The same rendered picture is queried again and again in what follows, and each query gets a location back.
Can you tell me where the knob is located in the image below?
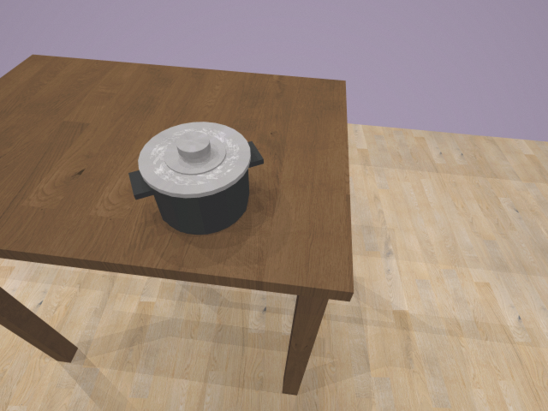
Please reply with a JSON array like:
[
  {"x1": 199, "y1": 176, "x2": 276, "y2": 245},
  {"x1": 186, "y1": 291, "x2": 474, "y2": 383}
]
[{"x1": 176, "y1": 132, "x2": 211, "y2": 159}]

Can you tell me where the table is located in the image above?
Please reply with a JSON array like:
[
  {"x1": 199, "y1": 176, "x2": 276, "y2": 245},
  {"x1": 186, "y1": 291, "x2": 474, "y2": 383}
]
[{"x1": 0, "y1": 55, "x2": 354, "y2": 396}]

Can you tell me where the pot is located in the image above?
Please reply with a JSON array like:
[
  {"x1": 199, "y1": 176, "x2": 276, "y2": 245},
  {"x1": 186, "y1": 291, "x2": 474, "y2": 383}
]
[{"x1": 128, "y1": 141, "x2": 264, "y2": 235}]

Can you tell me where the lid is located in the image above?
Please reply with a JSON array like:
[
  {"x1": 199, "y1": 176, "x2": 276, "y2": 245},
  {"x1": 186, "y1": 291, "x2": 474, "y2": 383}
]
[{"x1": 138, "y1": 122, "x2": 251, "y2": 199}]

